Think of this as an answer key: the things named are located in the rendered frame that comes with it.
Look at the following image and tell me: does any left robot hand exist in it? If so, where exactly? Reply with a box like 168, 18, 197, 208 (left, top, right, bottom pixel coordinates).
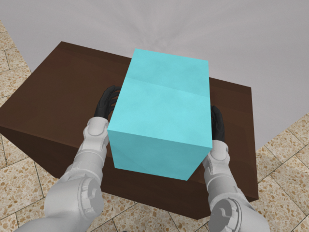
94, 85, 122, 119

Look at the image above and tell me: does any left robot upper arm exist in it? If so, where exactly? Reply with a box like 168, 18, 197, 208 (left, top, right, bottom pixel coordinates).
13, 176, 104, 232

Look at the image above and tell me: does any pedestal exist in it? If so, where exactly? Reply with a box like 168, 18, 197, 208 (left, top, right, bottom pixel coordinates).
0, 41, 259, 220

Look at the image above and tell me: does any robot left forearm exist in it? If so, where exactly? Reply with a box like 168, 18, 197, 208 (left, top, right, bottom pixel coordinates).
44, 117, 109, 217

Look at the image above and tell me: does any carton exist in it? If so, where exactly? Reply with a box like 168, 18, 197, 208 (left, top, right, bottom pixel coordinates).
107, 48, 212, 181

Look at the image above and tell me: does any right robot hand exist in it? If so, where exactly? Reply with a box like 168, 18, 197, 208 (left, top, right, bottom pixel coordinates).
211, 105, 225, 142

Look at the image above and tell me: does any right robot upper arm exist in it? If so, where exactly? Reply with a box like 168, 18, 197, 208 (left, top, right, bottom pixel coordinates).
208, 198, 270, 232

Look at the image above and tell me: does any robot right forearm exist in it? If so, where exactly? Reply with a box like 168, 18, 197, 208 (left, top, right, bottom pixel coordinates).
202, 140, 257, 212

